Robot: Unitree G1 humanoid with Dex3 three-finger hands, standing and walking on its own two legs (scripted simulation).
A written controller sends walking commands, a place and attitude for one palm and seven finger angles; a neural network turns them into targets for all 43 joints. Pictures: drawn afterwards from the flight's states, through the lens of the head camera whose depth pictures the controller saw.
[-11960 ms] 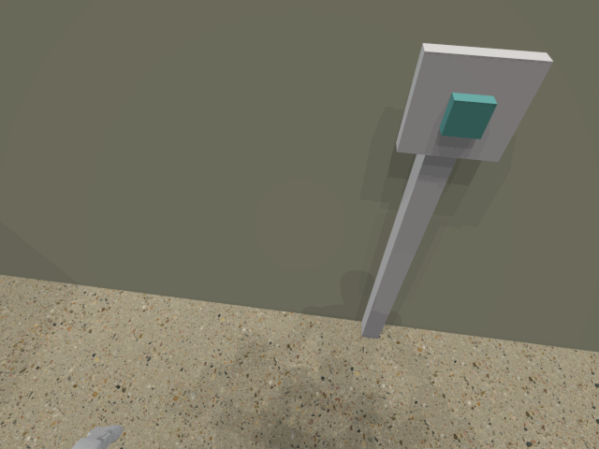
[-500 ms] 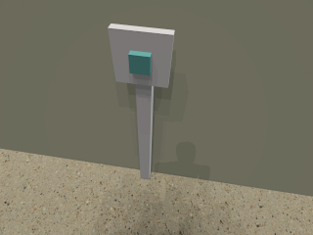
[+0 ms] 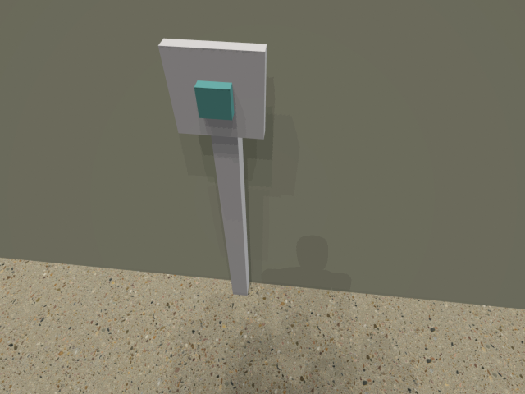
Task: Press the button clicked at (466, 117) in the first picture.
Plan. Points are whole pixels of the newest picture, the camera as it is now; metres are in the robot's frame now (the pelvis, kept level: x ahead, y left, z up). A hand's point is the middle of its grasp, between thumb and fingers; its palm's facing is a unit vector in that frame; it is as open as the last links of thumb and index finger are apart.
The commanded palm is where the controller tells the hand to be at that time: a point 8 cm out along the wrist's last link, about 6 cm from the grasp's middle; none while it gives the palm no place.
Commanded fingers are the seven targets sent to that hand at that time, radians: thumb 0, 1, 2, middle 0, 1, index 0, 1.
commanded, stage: look again from close up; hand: left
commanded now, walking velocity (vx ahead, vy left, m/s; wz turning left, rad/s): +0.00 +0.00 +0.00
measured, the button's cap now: (215, 99) +0.58 +0.12 +0.15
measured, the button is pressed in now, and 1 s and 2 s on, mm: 0 0 0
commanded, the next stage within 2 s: shuffle to correct the standing spot in 0.58 s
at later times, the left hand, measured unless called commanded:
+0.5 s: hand out of the picture +0.02 +0.19 -0.18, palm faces +0.03 -0.98 -0.21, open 7.4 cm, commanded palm none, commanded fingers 0.00 0.90 0.90 -0.20 -0.30 -0.20 -0.30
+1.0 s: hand out of the picture +0.02 +0.17 -0.19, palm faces +0.00 -0.98 -0.19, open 7.4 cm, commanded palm none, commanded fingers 0.00 0.90 0.90 -0.20 -0.30 -0.20 -0.30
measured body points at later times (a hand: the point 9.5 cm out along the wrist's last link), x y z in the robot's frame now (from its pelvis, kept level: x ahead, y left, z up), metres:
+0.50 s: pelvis +0.01 +0.02 -0.01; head +0.01 +0.01 +0.44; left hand +0.02 +0.24 -0.16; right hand +0.02 -0.20 -0.17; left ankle +0.01 +0.11 -0.74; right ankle -0.02 -0.10 -0.74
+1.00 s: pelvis +0.04 -0.01 -0.02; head +0.06 -0.02 +0.43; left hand +0.02 +0.22 -0.17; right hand +0.03 -0.23 -0.18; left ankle +0.01 +0.11 -0.74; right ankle -0.01 -0.10 -0.74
